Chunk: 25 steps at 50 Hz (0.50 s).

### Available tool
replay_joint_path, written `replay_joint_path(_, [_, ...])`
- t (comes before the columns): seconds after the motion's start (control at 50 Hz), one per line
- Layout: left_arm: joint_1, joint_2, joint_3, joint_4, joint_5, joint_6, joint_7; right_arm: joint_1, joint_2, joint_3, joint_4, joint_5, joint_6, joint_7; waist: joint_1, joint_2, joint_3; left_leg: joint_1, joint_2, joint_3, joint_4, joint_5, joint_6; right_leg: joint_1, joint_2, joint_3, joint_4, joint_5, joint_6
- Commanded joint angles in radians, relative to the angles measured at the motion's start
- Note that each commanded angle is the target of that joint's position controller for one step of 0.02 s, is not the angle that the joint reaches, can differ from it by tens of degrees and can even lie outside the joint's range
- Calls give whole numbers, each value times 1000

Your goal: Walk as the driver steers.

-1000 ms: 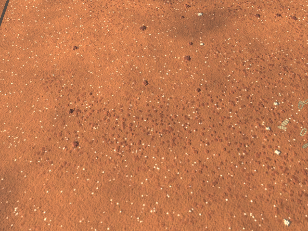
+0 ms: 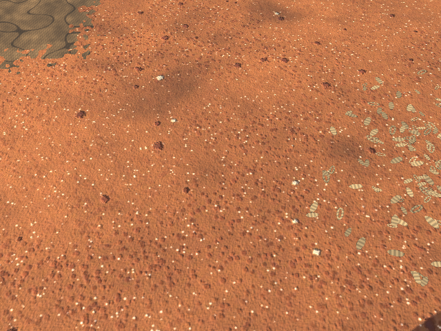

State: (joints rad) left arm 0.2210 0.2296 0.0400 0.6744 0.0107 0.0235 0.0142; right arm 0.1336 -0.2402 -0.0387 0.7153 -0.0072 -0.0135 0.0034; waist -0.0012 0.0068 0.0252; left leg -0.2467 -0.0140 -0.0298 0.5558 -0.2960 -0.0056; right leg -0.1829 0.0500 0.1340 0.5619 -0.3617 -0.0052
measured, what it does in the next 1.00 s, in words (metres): stands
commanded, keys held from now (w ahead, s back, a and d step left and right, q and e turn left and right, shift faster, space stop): shift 1.00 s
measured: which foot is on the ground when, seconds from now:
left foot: down 0.00-1.00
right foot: down 0.00-1.00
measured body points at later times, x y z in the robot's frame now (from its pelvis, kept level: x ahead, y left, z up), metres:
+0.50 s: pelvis -0.01 +0.00 +0.00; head +0.00 +0.00 +0.45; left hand +0.11 +0.25 -0.11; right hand +0.12 -0.25 -0.12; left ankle +0.00 +0.13 -0.73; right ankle -0.04 -0.12 -0.73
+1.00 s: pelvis -0.01 +0.01 +0.00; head -0.01 +0.01 +0.45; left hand +0.04 +0.26 -0.13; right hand +0.06 -0.24 -0.14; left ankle +0.00 +0.13 -0.73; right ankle -0.04 -0.12 -0.73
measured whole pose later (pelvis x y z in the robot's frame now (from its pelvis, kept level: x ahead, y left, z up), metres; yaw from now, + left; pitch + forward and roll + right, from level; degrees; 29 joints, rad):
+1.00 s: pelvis -0.01 +0.01 +0.00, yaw +1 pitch -2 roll +0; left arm 0.31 0.19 0.05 0.84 0.00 -0.01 0.05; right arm 0.19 -0.21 -0.04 0.97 0.00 0.00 -0.03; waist -0.01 0.00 0.04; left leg -0.24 -0.02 -0.04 0.53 -0.26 0.01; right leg -0.16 0.03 0.12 0.52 -0.32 0.01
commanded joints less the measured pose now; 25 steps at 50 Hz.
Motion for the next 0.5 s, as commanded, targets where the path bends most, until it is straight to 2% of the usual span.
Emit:
replay_joint_path(0.02, [-13,110,31,-70,0,-18,7,-28,-101,-28,-65,1,-13,-5,-5,-21,-63,96,54,-55,-51,265,24,-55,-70,61,-89,323,-19])
replay_joint_path(0.5, [39,66,34,-30,0,-29,24,26,-80,-32,37,4,-15,-25,-5,-13,-29,67,48,-59,-82,184,21,-52,-54,30,-107,253,-2])
Velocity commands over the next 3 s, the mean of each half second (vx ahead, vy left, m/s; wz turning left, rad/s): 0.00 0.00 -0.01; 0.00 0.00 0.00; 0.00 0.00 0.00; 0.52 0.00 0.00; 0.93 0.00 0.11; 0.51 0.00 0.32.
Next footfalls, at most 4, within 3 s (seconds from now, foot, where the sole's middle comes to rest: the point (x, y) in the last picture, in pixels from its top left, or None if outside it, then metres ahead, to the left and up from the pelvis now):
2.18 left None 0.38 0.13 -0.77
2.64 right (235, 236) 0.84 -0.01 -0.77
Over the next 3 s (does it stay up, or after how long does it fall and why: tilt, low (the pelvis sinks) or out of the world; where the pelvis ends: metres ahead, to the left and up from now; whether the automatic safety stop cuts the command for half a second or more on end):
stays up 0.81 0.09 0.01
